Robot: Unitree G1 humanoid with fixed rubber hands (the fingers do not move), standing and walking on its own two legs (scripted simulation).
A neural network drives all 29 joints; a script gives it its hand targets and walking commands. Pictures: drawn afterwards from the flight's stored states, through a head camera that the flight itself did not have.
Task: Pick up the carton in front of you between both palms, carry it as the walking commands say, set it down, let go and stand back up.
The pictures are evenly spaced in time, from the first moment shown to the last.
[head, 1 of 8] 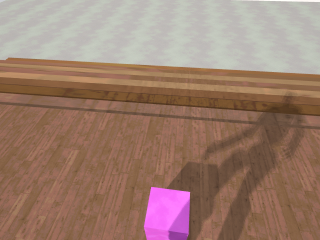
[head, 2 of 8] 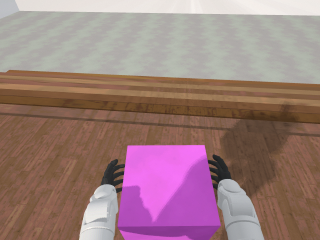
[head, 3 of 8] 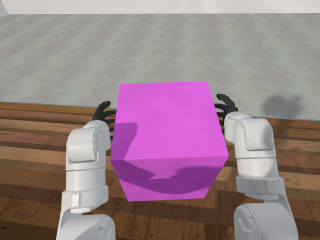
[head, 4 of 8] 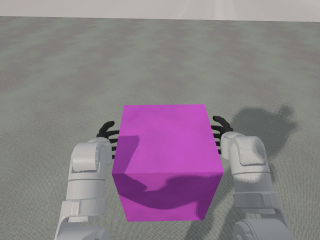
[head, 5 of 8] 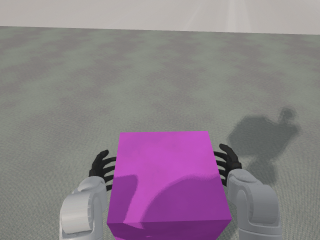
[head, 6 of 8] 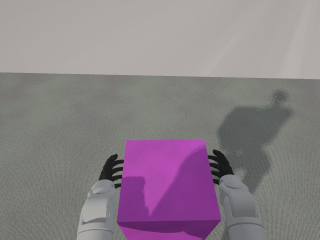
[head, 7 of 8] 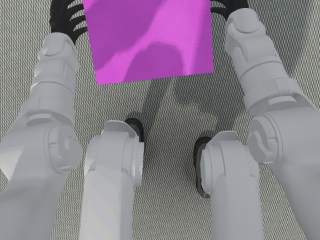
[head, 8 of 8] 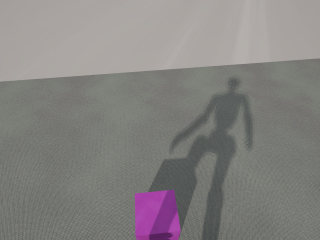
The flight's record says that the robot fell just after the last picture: no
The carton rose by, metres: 0.69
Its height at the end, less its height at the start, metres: -0.95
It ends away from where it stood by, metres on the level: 6.98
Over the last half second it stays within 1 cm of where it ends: yes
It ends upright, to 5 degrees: yes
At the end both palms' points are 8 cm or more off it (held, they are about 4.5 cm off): yes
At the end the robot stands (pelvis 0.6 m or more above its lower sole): yes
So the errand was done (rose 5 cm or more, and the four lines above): yes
